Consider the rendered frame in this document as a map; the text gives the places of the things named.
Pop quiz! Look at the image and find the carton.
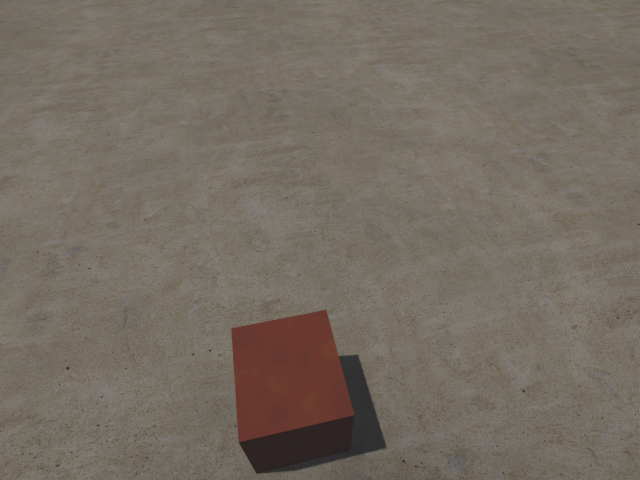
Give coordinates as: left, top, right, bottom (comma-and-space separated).
231, 310, 355, 473

